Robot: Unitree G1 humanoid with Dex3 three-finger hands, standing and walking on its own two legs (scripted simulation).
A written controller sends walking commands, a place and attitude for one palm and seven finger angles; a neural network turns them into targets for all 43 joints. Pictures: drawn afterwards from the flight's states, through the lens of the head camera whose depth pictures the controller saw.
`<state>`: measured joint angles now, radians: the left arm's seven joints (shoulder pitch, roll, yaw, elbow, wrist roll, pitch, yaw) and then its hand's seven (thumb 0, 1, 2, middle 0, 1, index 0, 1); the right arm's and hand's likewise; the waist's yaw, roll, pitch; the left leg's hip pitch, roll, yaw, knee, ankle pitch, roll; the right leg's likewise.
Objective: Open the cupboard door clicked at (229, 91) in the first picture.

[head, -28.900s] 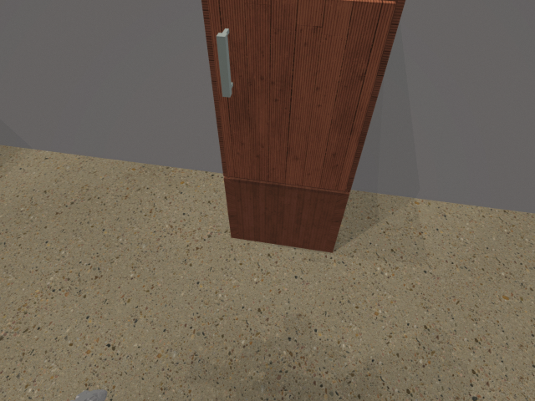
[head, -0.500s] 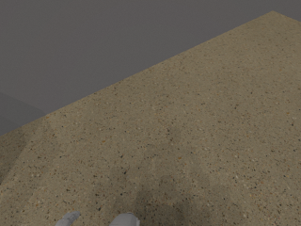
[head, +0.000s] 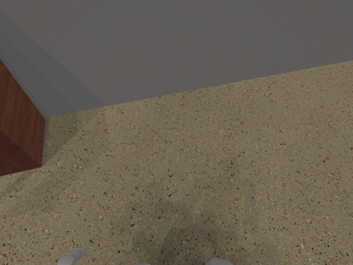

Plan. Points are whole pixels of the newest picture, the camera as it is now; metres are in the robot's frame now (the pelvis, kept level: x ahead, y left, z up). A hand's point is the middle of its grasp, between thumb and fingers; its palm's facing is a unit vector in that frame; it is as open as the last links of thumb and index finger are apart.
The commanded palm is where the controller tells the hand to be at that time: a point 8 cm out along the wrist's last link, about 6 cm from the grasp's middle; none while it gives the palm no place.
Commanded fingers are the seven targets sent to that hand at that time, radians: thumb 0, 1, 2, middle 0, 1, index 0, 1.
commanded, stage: turn to face it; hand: left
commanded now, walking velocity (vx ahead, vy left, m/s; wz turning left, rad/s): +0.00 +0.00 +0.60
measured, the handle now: out of the picture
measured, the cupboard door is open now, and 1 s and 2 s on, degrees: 38 38 38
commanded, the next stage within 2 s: take the last steps up to it in 1.50 s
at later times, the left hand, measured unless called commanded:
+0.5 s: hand out of the picture -0.01 +0.22 -0.19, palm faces +0.34 -0.91 -0.24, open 7.4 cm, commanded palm none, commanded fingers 0.00 0.90 0.90 -0.20 -0.30 -0.20 -0.30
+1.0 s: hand out of the picture -0.05 +0.17 -0.17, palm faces +0.60 -0.77 -0.20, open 7.4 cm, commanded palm none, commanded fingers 0.00 0.90 0.90 -0.20 -0.30 -0.20 -0.30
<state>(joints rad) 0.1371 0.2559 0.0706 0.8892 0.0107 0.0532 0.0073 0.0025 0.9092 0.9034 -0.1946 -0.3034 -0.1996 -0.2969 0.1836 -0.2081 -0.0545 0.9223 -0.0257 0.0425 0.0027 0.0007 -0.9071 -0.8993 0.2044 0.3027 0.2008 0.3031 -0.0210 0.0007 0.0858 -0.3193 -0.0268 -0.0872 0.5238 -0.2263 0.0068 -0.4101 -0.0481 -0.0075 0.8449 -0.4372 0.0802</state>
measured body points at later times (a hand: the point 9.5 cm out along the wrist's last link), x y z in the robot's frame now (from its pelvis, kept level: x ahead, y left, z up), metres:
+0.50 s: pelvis +0.00 -0.01 -0.01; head +0.04 +0.03 +0.44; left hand -0.03 +0.26 -0.17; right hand +0.19 -0.22 -0.13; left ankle -0.02 +0.10 -0.74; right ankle +0.00 -0.15 -0.68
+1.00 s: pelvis +0.01 -0.02 +0.00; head +0.04 +0.02 +0.44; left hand -0.08 +0.21 -0.16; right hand +0.24 -0.18 -0.14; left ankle -0.05 +0.07 -0.72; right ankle +0.08 -0.15 -0.74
